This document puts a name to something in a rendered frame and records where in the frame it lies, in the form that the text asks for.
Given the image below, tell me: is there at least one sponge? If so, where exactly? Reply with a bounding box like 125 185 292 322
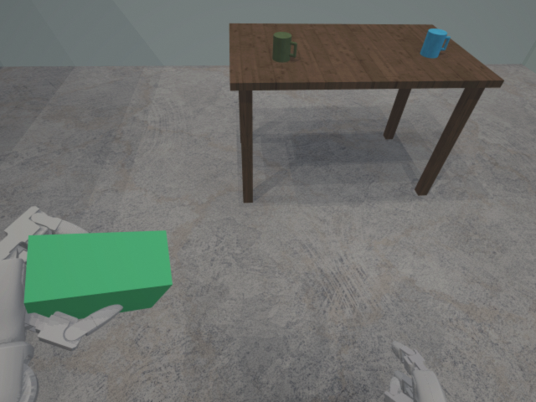
24 230 173 319

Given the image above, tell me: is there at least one robot right hand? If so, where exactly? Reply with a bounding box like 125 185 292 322
384 341 447 402

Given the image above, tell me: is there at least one left robot forearm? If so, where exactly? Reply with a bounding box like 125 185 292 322
0 341 39 402

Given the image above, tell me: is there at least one table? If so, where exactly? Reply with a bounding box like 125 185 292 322
229 23 504 203

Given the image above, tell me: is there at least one robot left hand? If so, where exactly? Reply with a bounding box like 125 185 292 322
0 206 123 352

